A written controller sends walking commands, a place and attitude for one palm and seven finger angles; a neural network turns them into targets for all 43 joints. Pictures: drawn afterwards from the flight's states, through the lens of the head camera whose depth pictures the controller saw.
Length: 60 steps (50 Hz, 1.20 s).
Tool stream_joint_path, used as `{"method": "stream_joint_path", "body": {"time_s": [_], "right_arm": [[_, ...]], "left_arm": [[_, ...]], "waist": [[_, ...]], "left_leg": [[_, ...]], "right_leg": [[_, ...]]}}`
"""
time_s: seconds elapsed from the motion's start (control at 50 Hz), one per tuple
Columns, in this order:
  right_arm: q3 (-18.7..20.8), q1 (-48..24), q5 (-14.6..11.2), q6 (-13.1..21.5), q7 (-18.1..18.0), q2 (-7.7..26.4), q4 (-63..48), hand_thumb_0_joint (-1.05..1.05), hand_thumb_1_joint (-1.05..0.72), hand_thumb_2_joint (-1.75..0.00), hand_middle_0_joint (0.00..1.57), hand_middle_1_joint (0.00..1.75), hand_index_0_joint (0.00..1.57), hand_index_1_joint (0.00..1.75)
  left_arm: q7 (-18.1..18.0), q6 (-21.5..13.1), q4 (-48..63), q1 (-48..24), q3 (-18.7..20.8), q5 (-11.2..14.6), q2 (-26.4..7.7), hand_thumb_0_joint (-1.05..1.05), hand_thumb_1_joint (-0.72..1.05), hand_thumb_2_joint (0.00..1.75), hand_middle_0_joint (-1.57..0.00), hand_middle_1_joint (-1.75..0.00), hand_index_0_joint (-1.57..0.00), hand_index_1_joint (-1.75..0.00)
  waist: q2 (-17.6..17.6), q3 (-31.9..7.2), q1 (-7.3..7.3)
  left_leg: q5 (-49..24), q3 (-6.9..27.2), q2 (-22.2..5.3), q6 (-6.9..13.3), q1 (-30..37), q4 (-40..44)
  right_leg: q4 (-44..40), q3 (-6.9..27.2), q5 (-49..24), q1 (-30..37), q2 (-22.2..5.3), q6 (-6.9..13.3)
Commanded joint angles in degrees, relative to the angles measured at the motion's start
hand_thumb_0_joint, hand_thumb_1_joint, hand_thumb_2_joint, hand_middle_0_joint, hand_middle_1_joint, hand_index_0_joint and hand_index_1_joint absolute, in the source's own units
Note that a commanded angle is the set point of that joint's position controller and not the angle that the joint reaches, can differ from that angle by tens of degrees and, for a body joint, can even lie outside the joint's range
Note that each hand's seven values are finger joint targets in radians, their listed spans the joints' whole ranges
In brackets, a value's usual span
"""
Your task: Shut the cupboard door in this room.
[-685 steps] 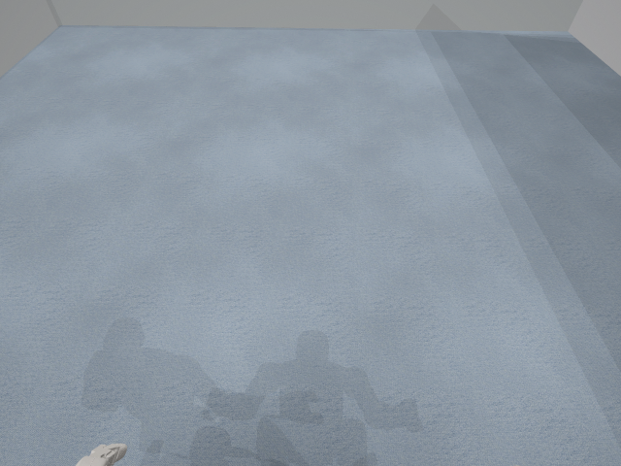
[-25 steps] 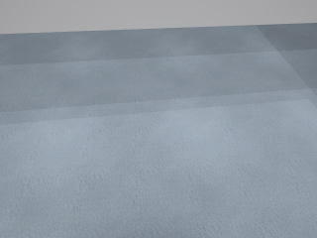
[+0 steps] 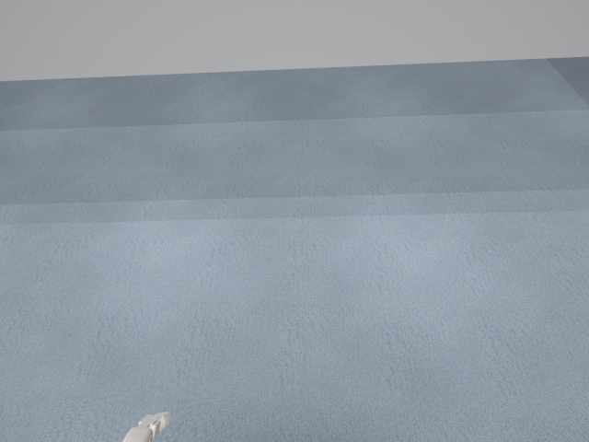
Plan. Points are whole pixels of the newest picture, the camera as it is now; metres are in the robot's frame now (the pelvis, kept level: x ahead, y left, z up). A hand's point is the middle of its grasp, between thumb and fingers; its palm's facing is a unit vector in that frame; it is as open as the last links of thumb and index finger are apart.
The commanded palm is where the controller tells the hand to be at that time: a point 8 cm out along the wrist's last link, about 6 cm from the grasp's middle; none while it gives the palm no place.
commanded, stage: turn or walk to find it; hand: left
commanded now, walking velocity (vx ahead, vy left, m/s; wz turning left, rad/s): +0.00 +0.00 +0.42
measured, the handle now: out of the picture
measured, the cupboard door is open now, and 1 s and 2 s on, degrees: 91 91 91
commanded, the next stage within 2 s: none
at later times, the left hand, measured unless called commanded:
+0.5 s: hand out of the picture -0.05 +0.25 -0.18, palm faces +0.27 -0.93 -0.24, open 7.3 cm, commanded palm none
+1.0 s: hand out of the picture +0.00 +0.21 -0.13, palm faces +0.41 -0.87 -0.28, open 7.3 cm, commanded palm none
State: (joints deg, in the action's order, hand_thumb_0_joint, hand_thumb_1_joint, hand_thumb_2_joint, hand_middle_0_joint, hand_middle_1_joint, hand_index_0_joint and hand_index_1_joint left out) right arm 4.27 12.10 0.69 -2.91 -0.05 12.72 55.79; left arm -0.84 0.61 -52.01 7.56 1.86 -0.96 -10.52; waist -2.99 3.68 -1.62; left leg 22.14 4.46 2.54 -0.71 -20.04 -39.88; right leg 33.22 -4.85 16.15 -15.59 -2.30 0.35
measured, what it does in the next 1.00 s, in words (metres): steps on the spot, turning left: left foot, then right foot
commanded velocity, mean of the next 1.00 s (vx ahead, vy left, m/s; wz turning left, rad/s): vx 0.00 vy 0.00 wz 0.42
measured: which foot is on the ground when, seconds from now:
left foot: up 0.00-0.38, down 0.40-0.88, up 0.90-1.00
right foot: down 0.00-0.40, up 0.42-0.86, down 0.88-1.00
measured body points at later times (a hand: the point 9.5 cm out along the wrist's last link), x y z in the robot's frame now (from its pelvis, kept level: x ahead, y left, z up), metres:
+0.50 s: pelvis -0.02 +0.04 +0.00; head +0.01 +0.07 +0.45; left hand -0.07 +0.30 -0.16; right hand +0.13 -0.19 -0.13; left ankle -0.06 +0.13 -0.73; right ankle -0.01 -0.11 -0.69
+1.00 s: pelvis -0.02 -0.01 +0.01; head +0.02 -0.03 +0.45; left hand -0.02 +0.25 -0.11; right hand +0.11 -0.23 -0.16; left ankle -0.10 +0.11 -0.66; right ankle +0.02 -0.09 -0.73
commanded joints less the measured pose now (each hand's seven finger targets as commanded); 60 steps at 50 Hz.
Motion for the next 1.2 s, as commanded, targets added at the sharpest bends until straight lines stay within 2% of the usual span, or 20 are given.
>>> {"method": "stream_joint_path", "body": {"time_s": [0.0, 0.06, 0.28, 0.34, 0.36, 0.38, 0.4, 0.44, 0.48, 0.54, 0.72, 0.78, 0.82, 0.84, 0.86, 0.88, 0.9, 0.94, 0.98, 1.18], "right_arm": [[2.09, -1.22, 0.57, -0.25, 0.52, 6.21, -4.71, 0.00, -0.90, -0.90, 0.20, 0.30, 0.20, 0.30], [1.67, 2.49, 0.69, -0.48, 1.14, 5.08, -2.81, 0.00, -0.90, -0.90, 0.20, 0.30, 0.20, 0.30], [-0.25, -4.23, -0.41, 0.92, 0.67, 3.32, -3.76, 0.00, -0.90, -0.90, 0.20, 0.30, 0.20, 0.30], [-0.29, 0.26, -0.32, 1.69, 0.49, 4.12, -2.59, 0.00, -0.90, -0.90, 0.20, 0.30, 0.20, 0.30], [0.29, 2.48, -0.18, 2.30, 0.57, 6.63, -2.20, 0.00, -0.90, -0.90, 0.20, 0.30, 0.20, 0.30], [1.52, 3.35, 0.29, 2.65, 0.50, 11.96, -2.57, 0.00, -0.90, -0.90, 0.20, 0.30, 0.20, 0.30], [2.09, 6.07, 0.28, 2.05, 0.26, 15.16, -2.14, 0.00, -0.90, -0.90, 0.20, 0.30, 0.20, 0.30], [1.38, 3.79, 0.57, 2.12, -1.12, 12.27, -1.51, 0.00, -0.90, -0.90, 0.20, 0.30, 0.20, 0.30], [0.52, -1.36, 0.41, 2.52, -1.28, 9.95, -2.99, 0.00, -0.90, -0.90, 0.20, 0.30, 0.20, 0.30], [0.54, -0.69, 0.19, 2.94, -1.20, 9.87, -3.09, 0.00, -0.90, -0.90, 0.20, 0.30, 0.20, 0.30], [1.51, 1.41, 0.74, 2.23, -0.89, 9.83, -3.54, 0.00, -0.90, -0.90, 0.20, 0.30, 0.20, 0.30], [1.81, 0.25, 0.84, 1.92, -0.73, 9.89, -3.94, 0.00, -0.90, -0.90, 0.20, 0.30, 0.20, 0.30], [1.87, -0.99, 0.43, 1.85, -0.63, 9.56, -4.48, 0.00, -0.90, -0.90, 0.20, 0.30, 0.20, 0.30], [1.74, -0.68, 0.01, 1.98, -0.40, 7.92, -4.65, 0.00, -0.90, -0.90, 0.20, 0.30, 0.20, 0.30], [1.08, 0.90, -0.47, 2.14, 0.00, 4.09, -5.50, 0.00, -0.90, -0.90, 0.20, 0.30, 0.20, 0.30], [1.37, -0.03, 0.05, 1.42, -0.19, 4.70, -6.26, 0.00, -0.90, -0.90, 0.20, 0.30, 0.20, 0.30], [1.79, -0.53, 0.54, 0.41, -0.20, 6.08, -5.47, 0.00, -0.90, -0.90, 0.20, 0.30, 0.20, 0.30], [2.00, 0.64, 0.64, -0.05, 0.48, 5.55, -3.36, 0.00, -0.90, -0.90, 0.20, 0.30, 0.20, 0.30], [1.75, 2.85, 0.58, -0.27, 0.93, 4.77, -2.06, 0.00, -0.90, -0.90, 0.20, 0.30, 0.20, 0.30], [0.04, -4.22, -0.02, 0.23, 0.69, 3.29, -2.95, 0.00, -0.90, -0.90, 0.20, 0.30, 0.20, 0.30]], "left_arm": [[-1.34, -0.58, 4.04, 2.23, 3.45, -0.04, -12.31, 0.00, 0.90, 0.90, -0.20, -0.30, -0.20, -0.30], [-1.07, -1.19, 4.56, 0.56, 2.49, -0.14, -9.49, 0.00, 0.90, 0.90, -0.20, -0.30, -0.20, -0.30], [-0.83, -0.73, -0.54, 9.53, 3.78, -0.86, -13.48, 0.00, 0.90, 0.90, -0.20, -0.30, -0.20, -0.30], [-0.74, -0.27, -0.94, 8.00, 3.87, -0.31, -13.63, 0.00, 0.90, 0.90, -0.20, -0.30, -0.20, -0.30], [-0.62, 0.12, -0.56, 7.71, 3.69, 0.25, -12.08, 0.00, 0.90, 0.90, -0.20, -0.30, -0.20, -0.30], [-0.28, 0.42, 0.93, 8.25, 3.00, 0.52, -8.66, 0.00, 0.90, 0.90, -0.20, -0.30, -0.20, -0.30], [-0.31, 0.83, 2.89, 4.61, 2.05, 0.04, -6.91, 0.00, 0.90, 0.90, -0.20, -0.30, -0.20, -0.30], [-0.64, 1.83, 2.10, -0.02, 2.56, 0.18, -7.92, 0.00, 0.90, 0.90, -0.20, -0.30, -0.20, -0.30], [0.15, 1.48, -0.12, 3.12, 2.69, 0.14, -8.03, 0.00, 0.90, 0.90, -0.20, -0.30, -0.20, -0.30], [0.13, 1.35, -0.74, 4.17, 2.44, 0.17, -7.99, 0.00, 0.90, 0.90, -0.20, -0.30, -0.20, -0.30], [-0.27, 1.07, 2.73, -0.67, 1.98, 0.45, -6.77, 0.00, 0.90, 0.90, -0.20, -0.30, -0.20, -0.30], [-0.38, 0.54, 2.68, 1.39, 1.94, 0.71, -6.76, 0.00, 0.90, 0.90, -0.20, -0.30, -0.20, -0.30], [-0.51, -0.14, 1.72, 5.83, 2.13, 0.73, -7.35, 0.00, 0.90, 0.90, -0.20, -0.30, -0.20, -0.30], [-0.68, -0.77, 1.25, 8.25, 2.52, 0.40, -9.12, 0.00, 0.90, 0.90, -0.20, -0.30, -0.20, -0.30], [-1.25, -1.35, 1.15, 9.08, 3.39, -0.46, -14.00, 0.00, 0.90, 0.90, -0.20, -0.30, -0.20, -0.30], [-1.26, -1.23, 1.98, 9.20, 3.71, -0.27, -15.66, 0.00, 0.90, 0.90, -0.20, -0.30, -0.20, -0.30], [-1.39, -1.24, 2.55, 7.04, 3.89, 0.11, -14.20, 0.00, 0.90, 0.90, -0.20, -0.30, -0.20, -0.30], [-1.18, -1.11, 3.75, 1.71, 2.96, 0.14, -10.79, 0.00, 0.90, 0.90, -0.20, -0.30, -0.20, -0.30], [-1.14, -1.40, 4.04, 0.50, 2.42, 0.11, -8.83, 0.00, 0.90, 0.90, -0.20, -0.30, -0.20, -0.30], [-1.03, -1.22, -0.54, 9.85, 3.27, -0.64, -11.83, 0.00, 0.90, 0.90, -0.20, -0.30, -0.20, -0.30]], "waist": [[11.08, -0.06, 1.77], [12.14, -1.10, 0.30], [15.12, -5.95, 4.93], [13.47, -7.89, 1.87], [7.32, -9.29, 0.37], [-8.85, -9.68, -0.13], [-13.29, -7.42, -2.02], [-12.62, -3.39, -1.70], [-6.40, -2.93, 1.27], [-4.84, -4.90, 1.33], [-5.60, -4.79, -0.48], [-5.97, -5.51, 0.44], [-4.39, -7.41, 2.80], [0.07, -8.73, 3.74], [14.27, -9.57, 3.60], [17.85, -7.00, 4.29], [18.07, -5.15, 3.92], [10.58, -1.11, 1.10], [10.96, -1.30, 0.03], [13.37, -4.00, 4.57]], "left_leg": [[5.11, 1.12, -2.70, -0.36, -11.04, -28.36], [-1.36, -1.60, -3.69, -2.07, -10.50, -30.53], [5.84, -8.20, -4.01, -2.56, -3.23, -3.50], [-5.77, -9.87, -3.47, -1.56, 6.90, 12.17], [-13.80, -6.47, -6.55, -0.33, 15.09, 18.81], [-28.42, 9.74, -19.46, 4.50, 23.13, 20.86], [-39.24, 14.20, -26.29, 10.14, 19.29, 21.19], [-37.37, 12.48, -22.01, 10.29, 13.23, 21.40], [-37.57, 6.98, -18.05, 9.41, 13.70, 20.51], [-41.15, 4.88, -16.04, 9.11, 16.43, 19.94], [-37.44, 11.86, -15.84, 10.81, 14.35, 18.74], [-38.13, 13.76, -14.33, 9.96, 10.76, 16.60], [-32.51, 12.88, -12.01, 7.53, 6.73, 13.11], [-24.01, 10.52, -9.03, 4.67, 2.10, 9.13], [-5.99, 2.58, -1.66, 0.64, -9.10, -1.16], [11.57, -0.23, 0.94, -0.85, -10.67, -12.81], [11.01, 2.54, -1.04, -0.46, -10.09, -21.07], [3.69, 1.29, -2.67, -1.00, -11.28, -29.19], [-0.88, -0.32, -3.50, -1.98, -10.78, -30.57], [4.75, -6.10, -4.61, -3.38, -6.70, -11.85]], "right_leg": [[-20.17, 17.14, 1.51, 0.06, -20.61, 7.88], [-17.62, 6.84, -4.99, 1.71, -15.42, 5.20], [-10.00, 3.05, -26.81, 12.86, -18.84, 7.91], [-3.54, -0.96, -25.26, 8.95, -17.00, 3.63], [2.87, -3.35, -18.85, 2.59, -14.83, 0.64], [13.52, -6.12, 3.13, -11.64, -7.65, -3.45], [21.58, -3.29, 20.69, -15.32, -4.94, -4.39], [29.10, 3.10, 15.89, -16.40, -4.88, -4.22], [31.34, 2.99, 9.19, -16.48, -4.57, -4.67], [30.42, 3.22, 6.58, -15.76, -4.05, -5.61], [16.51, 3.47, 9.80, -10.75, -1.51, -5.28], [6.68, 2.42, 7.40, -3.68, 0.46, -4.44], [-5.67, 1.65, -2.39, 5.02, 0.35, -4.11], [-12.43, 4.40, -7.71, 11.95, -3.15, -3.41], [-14.64, 17.61, -13.15, 19.85, -16.58, 1.17], [-16.67, 23.44, -17.65, 12.57, -25.82, 7.33], [-18.26, 22.64, -12.30, 6.36, -24.26, 8.97], [-17.24, 14.01, -9.14, 3.15, -18.18, 7.21], [-16.34, 7.60, -12.33, 3.42, -15.33, 5.49], [-11.95, 3.10, -28.33, 12.32, -18.15, 7.82]]}}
